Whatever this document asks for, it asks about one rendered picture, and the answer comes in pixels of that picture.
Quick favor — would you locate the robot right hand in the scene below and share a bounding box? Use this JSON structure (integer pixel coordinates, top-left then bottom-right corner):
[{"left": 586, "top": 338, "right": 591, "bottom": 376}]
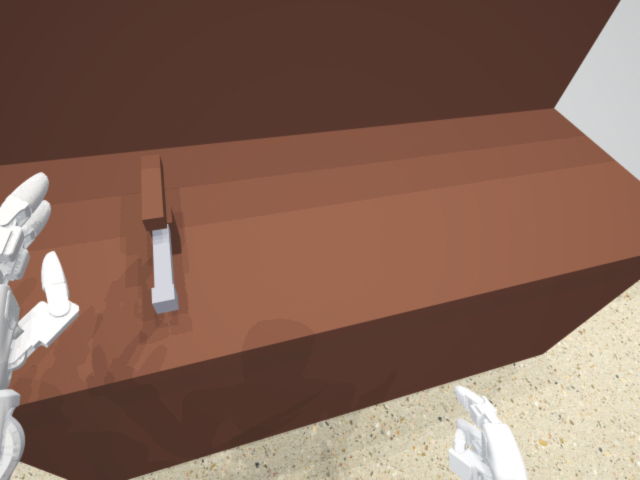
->
[{"left": 449, "top": 386, "right": 528, "bottom": 480}]

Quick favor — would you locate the left robot forearm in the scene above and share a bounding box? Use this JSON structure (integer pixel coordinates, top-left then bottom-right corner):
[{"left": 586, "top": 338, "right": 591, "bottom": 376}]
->
[{"left": 0, "top": 389, "right": 25, "bottom": 480}]

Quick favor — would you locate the tap lever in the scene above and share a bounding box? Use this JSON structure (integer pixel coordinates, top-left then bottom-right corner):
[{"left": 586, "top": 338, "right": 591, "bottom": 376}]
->
[{"left": 152, "top": 224, "right": 179, "bottom": 314}]

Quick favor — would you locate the counter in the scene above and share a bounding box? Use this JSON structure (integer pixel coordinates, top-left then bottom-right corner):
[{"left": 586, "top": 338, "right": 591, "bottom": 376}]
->
[{"left": 0, "top": 0, "right": 640, "bottom": 480}]

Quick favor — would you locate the robot left hand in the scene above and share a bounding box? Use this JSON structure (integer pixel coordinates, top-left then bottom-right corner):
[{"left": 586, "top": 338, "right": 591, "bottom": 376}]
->
[{"left": 0, "top": 172, "right": 79, "bottom": 390}]

